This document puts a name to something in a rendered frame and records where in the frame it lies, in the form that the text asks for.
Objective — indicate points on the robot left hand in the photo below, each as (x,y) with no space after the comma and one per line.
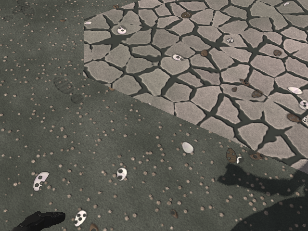
(38,220)

